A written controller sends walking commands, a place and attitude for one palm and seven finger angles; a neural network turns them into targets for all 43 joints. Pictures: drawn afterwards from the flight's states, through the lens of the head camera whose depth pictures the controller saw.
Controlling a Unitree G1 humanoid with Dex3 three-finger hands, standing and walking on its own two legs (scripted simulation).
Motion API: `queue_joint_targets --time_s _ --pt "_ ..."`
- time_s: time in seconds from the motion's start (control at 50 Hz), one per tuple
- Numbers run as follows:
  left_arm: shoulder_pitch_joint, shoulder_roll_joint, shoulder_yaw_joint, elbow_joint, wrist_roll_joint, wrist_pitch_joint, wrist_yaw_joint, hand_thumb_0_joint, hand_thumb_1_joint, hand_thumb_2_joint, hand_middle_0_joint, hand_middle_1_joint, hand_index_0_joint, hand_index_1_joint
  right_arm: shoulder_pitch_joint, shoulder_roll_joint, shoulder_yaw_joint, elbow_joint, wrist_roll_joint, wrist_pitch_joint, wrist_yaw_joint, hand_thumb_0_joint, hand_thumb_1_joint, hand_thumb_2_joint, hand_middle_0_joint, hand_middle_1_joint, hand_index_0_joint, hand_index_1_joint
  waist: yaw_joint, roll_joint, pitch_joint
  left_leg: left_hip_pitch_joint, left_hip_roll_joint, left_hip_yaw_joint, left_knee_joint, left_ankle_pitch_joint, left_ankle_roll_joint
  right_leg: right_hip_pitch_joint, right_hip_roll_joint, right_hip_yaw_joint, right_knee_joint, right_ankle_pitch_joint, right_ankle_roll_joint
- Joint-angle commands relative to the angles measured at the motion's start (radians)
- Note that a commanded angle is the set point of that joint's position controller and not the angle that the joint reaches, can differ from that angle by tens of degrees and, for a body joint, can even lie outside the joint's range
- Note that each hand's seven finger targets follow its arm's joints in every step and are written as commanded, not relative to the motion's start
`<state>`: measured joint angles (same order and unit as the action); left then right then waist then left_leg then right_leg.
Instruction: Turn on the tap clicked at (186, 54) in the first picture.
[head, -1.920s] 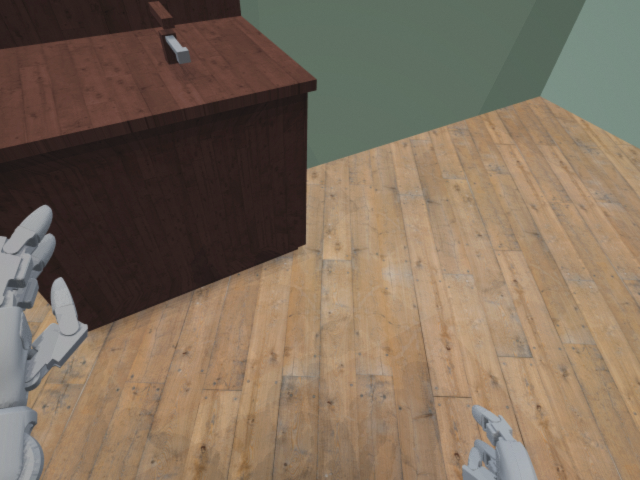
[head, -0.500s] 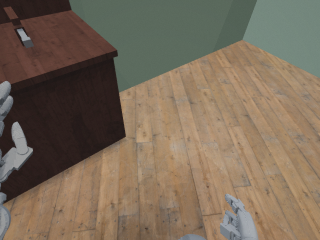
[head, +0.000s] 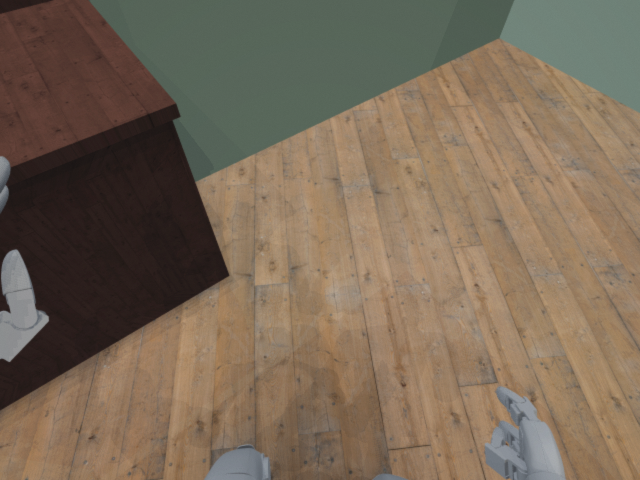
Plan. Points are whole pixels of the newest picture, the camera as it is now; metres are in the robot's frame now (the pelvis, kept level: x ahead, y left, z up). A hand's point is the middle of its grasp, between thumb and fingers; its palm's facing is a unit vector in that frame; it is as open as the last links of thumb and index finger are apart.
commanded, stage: turn to face it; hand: left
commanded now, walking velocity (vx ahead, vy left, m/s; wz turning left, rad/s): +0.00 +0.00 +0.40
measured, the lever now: out of the picture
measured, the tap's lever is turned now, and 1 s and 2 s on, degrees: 0 0 0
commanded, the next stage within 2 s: take the last steps up to it in 0.38 s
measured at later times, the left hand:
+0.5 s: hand out of the picture +0.15 +0.23 +0.19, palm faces +0.58 -0.70 -0.41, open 7.4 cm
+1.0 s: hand out of the picture +0.07 +0.26 +0.19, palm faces +0.67 -0.64 -0.36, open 7.4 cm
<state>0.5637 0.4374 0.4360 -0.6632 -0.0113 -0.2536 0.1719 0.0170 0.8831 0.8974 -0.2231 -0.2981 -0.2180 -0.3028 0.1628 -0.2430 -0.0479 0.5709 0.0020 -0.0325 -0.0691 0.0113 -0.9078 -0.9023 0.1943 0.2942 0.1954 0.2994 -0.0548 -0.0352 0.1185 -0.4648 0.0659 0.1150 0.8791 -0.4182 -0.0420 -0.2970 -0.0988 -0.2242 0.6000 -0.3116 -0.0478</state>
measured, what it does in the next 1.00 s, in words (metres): steps on the spot, turning left: left foot, then right foot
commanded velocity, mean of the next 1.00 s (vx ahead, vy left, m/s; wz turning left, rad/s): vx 0.16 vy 0.06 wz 0.19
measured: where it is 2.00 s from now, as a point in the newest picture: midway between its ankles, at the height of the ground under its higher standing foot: outside the picture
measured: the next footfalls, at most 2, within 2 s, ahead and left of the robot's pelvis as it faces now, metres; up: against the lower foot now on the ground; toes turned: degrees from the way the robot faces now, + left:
left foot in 0.08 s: +0.11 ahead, +0.13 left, +0.00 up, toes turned +10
right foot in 0.42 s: +0.07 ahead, -0.15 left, +0.00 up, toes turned +3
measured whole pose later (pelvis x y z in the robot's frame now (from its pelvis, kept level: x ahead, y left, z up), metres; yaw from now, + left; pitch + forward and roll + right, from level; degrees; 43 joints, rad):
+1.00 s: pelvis -0.06 -0.03 +0.01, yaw +16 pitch -2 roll -1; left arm 0.44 0.34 0.36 -0.43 0.01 -0.24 0.16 0.02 0.89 0.90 -0.21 -0.30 -0.21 -0.30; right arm 0.29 -0.15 0.00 0.66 0.01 -0.12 -0.06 0.01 -0.90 -0.90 0.20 0.29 0.20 0.30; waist -0.01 0.01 -0.05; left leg -0.20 0.05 0.08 0.50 -0.28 0.02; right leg -0.46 -0.07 -0.12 0.95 -0.39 0.03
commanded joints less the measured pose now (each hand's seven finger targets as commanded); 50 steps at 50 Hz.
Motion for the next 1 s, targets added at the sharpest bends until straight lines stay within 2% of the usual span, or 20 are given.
queue_joint_targets --time_s 0.0,0.04,0.06,0.08,0.1,0.14,0.22,0.36,0.4,0.42,0.44,0.54,0.68,0.74,0.76,0.78,0.8,0.86,0.9,0.98 --pt "0.033 0.106 0.140 -0.107 -0.027 -0.034 0.050 0.000 0.900 0.900 -0.200 -0.300 -0.200 -0.300 -0.010 -0.031 -0.004 -0.146 -0.010 -0.042 -0.003 0.000 -0.900 -0.900 0.200 0.300 0.200 0.300 0.053 -0.095 -0.313 0.104 -0.031 0.050 -0.261 0.160 0.004 0.247 -0.231 0.131 -0.044 0.751 -0.036" --pt "-0.023 0.096 0.109 -0.108 -0.033 -0.028 0.047 0.000 0.900 0.900 -0.200 -0.300 -0.200 -0.300 0.016 -0.044 -0.019 -0.144 -0.006 -0.039 -0.011 0.000 -0.900 -0.900 0.200 0.300 0.200 0.300 0.019 -0.041 -0.324 0.275 -0.025 0.040 -0.407 0.346 0.023 0.156 -0.196 0.099 0.078 0.644 0.026" --pt "-0.031 0.091 0.089 -0.116 -0.036 -0.029 0.043 0.000 0.900 0.900 -0.200 -0.300 -0.200 -0.300 0.011 -0.059 -0.025 -0.148 -0.002 -0.045 -0.014 0.000 -0.900 -0.900 0.200 0.300 0.200 0.300 0.023 0.087 -0.321 0.360 0.090 -0.102 -0.443 0.566 0.079 0.046 -0.124 0.069 0.209 0.387 0.071" --pt "-0.050 0.098 0.081 -0.151 -0.043 -0.041 0.035 0.000 0.900 0.900 -0.200 -0.300 -0.200 -0.300 0.008 -0.082 -0.029 -0.155 0.001 -0.058 -0.007 0.000 -0.900 -0.900 0.200 0.300 0.200 0.300 0.052 0.302 -0.323 0.440 0.313 -0.425 -0.454 1.009 0.217 -0.136 0.002 0.095 0.377 -0.156 0.119" --pt "-0.055 0.114 0.086 -0.107 -0.030 -0.047 0.020 0.000 0.900 0.900 -0.200 -0.300 -0.200 -0.300 0.030 -0.078 -0.021 -0.145 -0.001 -0.067 0.008 0.000 -0.900 -0.900 0.200 0.300 0.200 0.300 0.055 0.312 -0.284 0.441 0.374 -0.511 -0.455 1.145 0.287 -0.218 0.037 0.178 0.469 -0.379 0.112" --pt "-0.118 0.107 0.052 -0.105 -0.010 -0.034 -0.002 0.000 0.900 0.900 -0.200 -0.300 -0.200 -0.300 0.003 -0.080 -0.011 -0.124 -0.013 -0.073 0.017 0.000 -0.900 -0.900 0.200 0.300 0.200 0.300 0.049 0.266 -0.234 0.359 0.335 -0.424 -0.457 0.971 0.257 -0.209 0.008 0.210 0.428 -0.299 0.108" --pt "-0.149 0.069 0.000 -0.220 -0.017 -0.019 -0.001 0.000 0.900 0.900 -0.200 -0.300 -0.200 -0.300 0.007 -0.081 -0.013 -0.124 0.003 -0.114 0.034 0.000 -0.900 -0.900 0.200 0.300 0.200 0.300 0.048 0.343 -0.267 0.299 0.196 -0.239 -0.453 0.715 0.175 -0.078 0.069 0.140 0.265 -0.147 0.109" --pt "-0.128 0.063 0.036 -0.065 -0.040 0.017 -0.001 0.000 0.900 0.900 -0.200 -0.300 -0.200 -0.300 0.000 -0.067 0.007 -0.120 0.006 -0.110 0.022 0.000 -0.900 -0.900 0.200 0.300 0.200 0.300 0.055 0.242 -0.219 0.127 0.166 -0.233 -0.462 0.329 0.141 0.133 0.096 0.109 -0.064 -0.051 0.113" --pt "-0.175 0.075 0.027 -0.004 -0.029 0.021 -0.004 0.000 0.900 0.900 -0.200 -0.300 -0.200 -0.300 0.000 -0.045 0.014 -0.112 0.013 -0.097 0.023 0.000 -0.900 -0.900 0.200 0.300 0.200 0.300 0.049 0.064 -0.203 0.079 0.076 -0.150 -0.304 0.129 0.076 0.160 -0.026 0.211 -0.254 0.066 0.065" --pt "-0.194 0.121 0.041 0.022 -0.027 0.034 0.001 0.000 0.900 0.900 -0.200 -0.300 -0.200 -0.300 -0.010 -0.016 0.022 -0.122 0.013 -0.086 0.020 0.000 -0.900 -0.900 0.200 0.300 0.200 0.300 0.036 -0.191 -0.179 0.002 -0.030 -0.064 -0.105 -0.028 0.023 0.101 -0.230 0.462 -0.332 0.112 -0.013" --pt "-0.224 0.116 0.033 0.023 -0.039 0.046 0.004 0.000 0.900 0.900 -0.200 -0.300 -0.200 -0.300 -0.042 -0.035 0.019 -0.119 0.010 -0.094 0.011 0.000 -0.900 -0.900 0.200 0.300 0.200 0.300 0.063 -0.228 -0.163 -0.019 -0.066 -0.107 0.104 -0.101 0.017 0.031 -0.315 0.526 -0.353 0.188 -0.074" --pt "-0.200 0.089 0.005 0.048 -0.018 0.020 -0.008 0.000 0.900 0.900 -0.200 -0.300 -0.200 -0.300 -0.076 -0.042 0.035 -0.077 -0.007 -0.075 -0.003 0.000 -0.900 -0.900 0.200 0.300 0.200 0.300 0.054 -0.120 -0.155 -0.078 -0.021 -0.090 0.215 0.039 0.001 0.070 -0.232 0.288 -0.299 0.274 -0.048" --pt "-0.178 0.109 0.032 -0.074 -0.002 -0.018 0.021 0.000 0.900 0.900 -0.200 -0.300 -0.200 -0.300 -0.053 -0.053 0.002 -0.103 -0.016 -0.092 -0.016 0.000 -0.900 -0.900 0.200 0.300 0.200 0.300 0.091 -0.119 -0.216 0.078 -0.012 -0.019 -0.187 -0.071 0.052 0.124 -0.283 0.362 -0.336 -0.077 -0.093" --pt "-0.183 0.090 0.033 -0.087 -0.008 -0.017 0.036 0.000 0.900 0.900 -0.200 -0.300 -0.200 -0.300 0.002 -0.054 -0.001 -0.099 -0.017 -0.099 -0.018 0.000 -0.900 -0.900 0.200 0.300 0.200 0.300 0.050 -0.039 -0.272 0.261 -0.059 0.034 -0.437 0.014 0.060 0.095 -0.199 0.283 -0.218 -0.162 -0.042" --pt "-0.179 0.076 0.016 -0.108 -0.016 -0.023 0.033 0.000 0.900 0.900 -0.200 -0.300 -0.200 -0.300 0.021 -0.070 -0.011 -0.108 -0.008 -0.105 -0.027 0.000 -0.900 -0.900 0.200 0.300 0.200 0.300 0.035 0.101 -0.268 0.377 -0.010 -0.031 -0.527 0.016 0.085 0.000 -0.127 0.226 -0.046 -0.142 0.003" --pt "-0.219 0.049 -0.007 -0.138 -0.015 -0.036 0.033 0.000 0.900 0.900 -0.200 -0.300 -0.200 -0.300 0.006 -0.098 -0.011 -0.119 -0.011 -0.107 -0.025 0.000 -0.900 -0.900 0.200 0.300 0.200 0.300 0.029 0.377 -0.212 0.426 0.170 -0.298 -0.637 0.008 0.157 -0.185 0.015 0.100 0.210 -0.185 0.064" --pt "-0.220 0.069 -0.007 -0.126 0.008 -0.052 0.033 0.000 0.900 0.900 -0.200 -0.300 -0.200 -0.300 0.003 -0.083 -0.006 -0.114 -0.005 -0.118 -0.017 0.000 -0.900 -0.900 0.200 0.300 0.200 0.300 0.039 0.433 -0.181 0.449 0.307 -0.481 -0.646 0.149 0.244 -0.341 0.050 0.092 0.411 -0.297 0.069" --pt "-0.244 0.092 0.015 -0.006 0.021 -0.050 -0.003 0.000 0.900 0.900 -0.200 -0.300 -0.200 -0.300 0.005 -0.084 -0.024 -0.062 0.010 -0.136 0.005 0.000 -0.900 -0.900 0.200 0.300 0.200 0.300 0.044 0.225 -0.100 0.228 0.277 -0.398 -0.664 -0.098 0.273 -0.337 -0.009 0.175 0.522 -0.133 0.072" --pt "-0.238 0.039 -0.030 0.012 0.021 -0.054 -0.006 0.000 0.900 0.900 -0.200 -0.300 -0.200 -0.300 -0.003 -0.082 -0.019 -0.057 0.012 -0.143 0.001 0.000 -0.900 -0.900 0.200 0.300 0.200 0.300 0.048 0.236 -0.072 0.180 0.209 -0.260 -0.650 -0.053 0.240 -0.277 0.000 0.135 0.430 -0.087 0.081" --pt "-0.236 0.041 -0.041 0.042 0.012 -0.043 -0.014 0.000 0.900 0.900 -0.200 -0.300 -0.200 -0.300 -0.013 -0.076 0.002 -0.052 0.003 -0.147 -0.005 0.000 -0.900 -0.900 0.200 0.300 0.200 0.300 0.046 0.247 -0.074 0.118 0.194 -0.224 -0.669 -0.068 0.215 -0.112 0.039 0.086 0.214 -0.086 0.087"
